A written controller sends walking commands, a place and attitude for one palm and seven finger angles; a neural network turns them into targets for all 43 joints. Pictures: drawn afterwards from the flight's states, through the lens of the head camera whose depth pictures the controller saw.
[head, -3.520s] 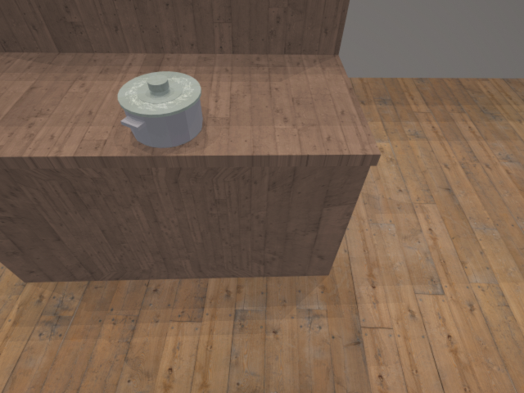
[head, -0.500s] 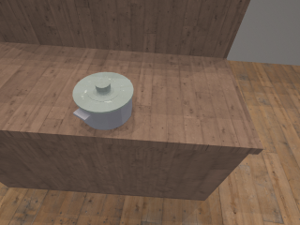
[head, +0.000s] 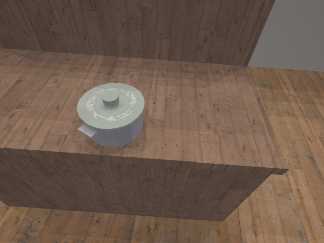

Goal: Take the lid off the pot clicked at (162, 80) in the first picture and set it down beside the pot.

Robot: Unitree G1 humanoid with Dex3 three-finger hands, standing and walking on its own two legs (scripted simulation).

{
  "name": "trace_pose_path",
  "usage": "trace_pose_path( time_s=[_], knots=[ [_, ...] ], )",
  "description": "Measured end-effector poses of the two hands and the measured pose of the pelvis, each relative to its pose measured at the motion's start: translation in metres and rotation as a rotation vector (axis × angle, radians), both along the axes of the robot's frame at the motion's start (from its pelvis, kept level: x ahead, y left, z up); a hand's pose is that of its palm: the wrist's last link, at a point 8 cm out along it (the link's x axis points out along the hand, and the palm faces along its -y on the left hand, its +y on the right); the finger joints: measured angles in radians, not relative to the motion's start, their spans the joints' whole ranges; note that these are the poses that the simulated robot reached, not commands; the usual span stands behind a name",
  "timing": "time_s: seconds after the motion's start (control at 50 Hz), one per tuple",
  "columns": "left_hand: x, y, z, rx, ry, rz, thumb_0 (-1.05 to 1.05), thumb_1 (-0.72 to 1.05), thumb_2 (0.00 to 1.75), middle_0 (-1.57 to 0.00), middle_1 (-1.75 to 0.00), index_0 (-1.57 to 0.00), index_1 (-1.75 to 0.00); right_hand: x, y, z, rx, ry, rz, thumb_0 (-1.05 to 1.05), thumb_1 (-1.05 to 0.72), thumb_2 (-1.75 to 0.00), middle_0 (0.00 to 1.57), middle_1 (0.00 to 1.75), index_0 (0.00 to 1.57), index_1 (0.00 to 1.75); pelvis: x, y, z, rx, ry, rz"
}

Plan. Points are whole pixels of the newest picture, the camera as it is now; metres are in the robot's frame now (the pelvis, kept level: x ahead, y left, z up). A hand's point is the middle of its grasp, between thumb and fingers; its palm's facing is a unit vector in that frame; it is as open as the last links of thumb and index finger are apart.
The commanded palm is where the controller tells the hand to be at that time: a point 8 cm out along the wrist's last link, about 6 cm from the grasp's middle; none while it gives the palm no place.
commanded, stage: look again from close up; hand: left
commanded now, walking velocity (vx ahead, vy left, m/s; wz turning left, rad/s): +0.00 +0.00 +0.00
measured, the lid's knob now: (110, 98) +0.49 +0.19 +0.07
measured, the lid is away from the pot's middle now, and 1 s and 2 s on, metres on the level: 0.00 0.00 0.00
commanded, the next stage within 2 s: shuffle to correct the standing spot in 0.22 s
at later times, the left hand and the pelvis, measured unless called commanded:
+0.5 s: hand out of the picture -0.01 +0.18 -0.18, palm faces +0.05 -0.98 -0.18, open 7.4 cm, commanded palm none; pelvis +0.00 +0.01 +0.00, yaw +0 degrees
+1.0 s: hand out of the picture +0.06 +0.23 -0.18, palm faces +0.02 -0.98 -0.21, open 7.4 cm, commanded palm none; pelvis +0.02 +0.05 +0.00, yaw +0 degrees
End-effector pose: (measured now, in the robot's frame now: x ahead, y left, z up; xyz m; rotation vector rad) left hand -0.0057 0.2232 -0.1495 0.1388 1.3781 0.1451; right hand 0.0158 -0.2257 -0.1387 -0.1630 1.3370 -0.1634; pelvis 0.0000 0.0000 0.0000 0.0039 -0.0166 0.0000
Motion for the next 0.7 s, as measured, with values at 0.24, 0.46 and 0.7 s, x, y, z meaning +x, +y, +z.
trace_pose_path(
  time_s=[0.24,0.46,0.7],
  knots=[
    [-0.001,-0.001,0.001,-0.004,0.018,0.003,0.00,0.91,0.90,-0.20,-0.30,-0.20,-0.29,-0.008,0.004,-0.001,0.009,0.038,-0.006,0.01,-0.93,-0.90,0.20,0.30,0.20,0.30,0.004,0.001,0.001,0.001,0.000,0.003],
    [-0.009,-0.001,0.000,-0.006,0.033,0.023,0.00,0.91,0.90,-0.20,-0.30,-0.20,-0.29,-0.011,0.007,-0.003,0.018,0.058,-0.002,0.01,-0.92,-0.90,0.20,0.30,0.20,0.30,0.004,0.003,0.000,-0.002,0.000,0.004],
    [-0.011,0.047,-0.008,0.030,0.061,0.052,0.00,0.91,0.90,-0.20,-0.30,-0.20,-0.29,0.021,0.022,-0.002,-0.030,-0.007,0.027,0.01,-0.91,-0.90,0.20,0.30,0.20,0.30,0.012,0.034,-0.010,0.004,0.005,-0.005]
  ],
)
